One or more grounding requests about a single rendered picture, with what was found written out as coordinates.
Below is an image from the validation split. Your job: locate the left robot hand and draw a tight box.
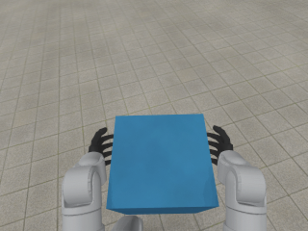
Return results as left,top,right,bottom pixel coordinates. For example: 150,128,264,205
89,127,114,166

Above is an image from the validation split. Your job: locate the right robot forearm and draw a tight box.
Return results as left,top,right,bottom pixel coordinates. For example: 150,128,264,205
217,150,267,231

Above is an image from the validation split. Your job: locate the right robot hand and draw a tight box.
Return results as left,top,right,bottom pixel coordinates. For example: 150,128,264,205
206,125,234,166

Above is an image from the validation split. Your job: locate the left robot forearm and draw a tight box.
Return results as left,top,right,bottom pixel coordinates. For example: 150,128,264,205
62,151,107,231

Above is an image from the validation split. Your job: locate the carton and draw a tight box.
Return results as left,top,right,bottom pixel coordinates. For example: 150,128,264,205
106,114,219,215

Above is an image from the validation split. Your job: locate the left robot thigh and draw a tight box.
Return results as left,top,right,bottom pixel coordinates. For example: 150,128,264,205
111,215,143,231

